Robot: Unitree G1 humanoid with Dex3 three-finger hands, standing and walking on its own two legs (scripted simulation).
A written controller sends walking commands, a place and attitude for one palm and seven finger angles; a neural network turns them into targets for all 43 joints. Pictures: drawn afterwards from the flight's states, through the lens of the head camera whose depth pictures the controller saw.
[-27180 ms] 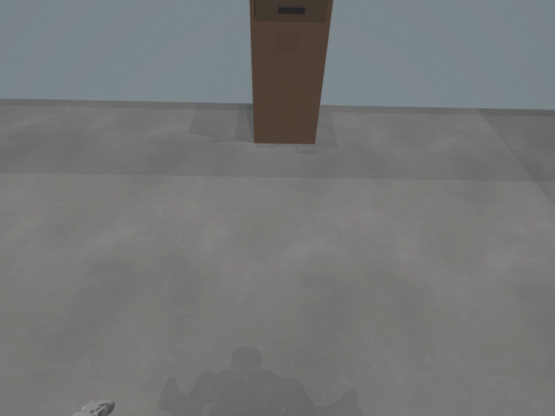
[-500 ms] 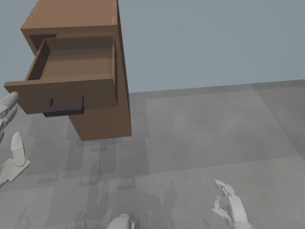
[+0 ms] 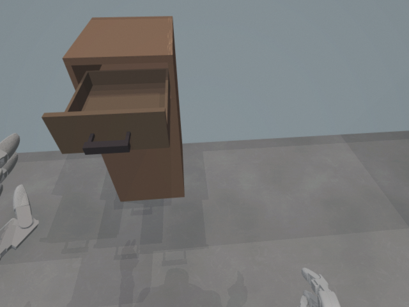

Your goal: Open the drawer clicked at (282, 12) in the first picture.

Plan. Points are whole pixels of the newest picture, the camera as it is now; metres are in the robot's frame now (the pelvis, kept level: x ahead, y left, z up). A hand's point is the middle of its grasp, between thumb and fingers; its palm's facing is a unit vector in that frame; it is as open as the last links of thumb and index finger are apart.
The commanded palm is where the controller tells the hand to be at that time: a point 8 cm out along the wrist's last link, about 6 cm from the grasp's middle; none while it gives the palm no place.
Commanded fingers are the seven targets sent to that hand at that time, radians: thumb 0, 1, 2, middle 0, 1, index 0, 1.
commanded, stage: stop stepping back and stand still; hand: left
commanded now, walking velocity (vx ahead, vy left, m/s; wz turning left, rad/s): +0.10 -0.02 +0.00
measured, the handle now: (108, 141) +0.54 +0.30 +0.00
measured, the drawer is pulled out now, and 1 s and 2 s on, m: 0.30 0.30 0.30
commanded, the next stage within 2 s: let the arm hang, fingers relaxed in 0.50 s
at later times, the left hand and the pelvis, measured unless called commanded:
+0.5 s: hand (31, 213) +0.21 +0.26 +0.18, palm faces +0.33 -0.81 -0.49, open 7.4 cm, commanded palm +0.14 +0.30 +0.19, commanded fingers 0.00 0.90 0.90 -0.20 -0.30 -0.20 -0.30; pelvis +0.01 +0.02 +0.01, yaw +0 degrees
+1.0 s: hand out of the picture -0.01 +0.21 -0.17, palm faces +0.00 -0.99 -0.16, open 7.2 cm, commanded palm none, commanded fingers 0.00 0.90 0.90 -0.20 -0.30 -0.20 -0.30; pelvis -0.03 +0.03 +0.01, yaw +1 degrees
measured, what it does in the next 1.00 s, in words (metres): stands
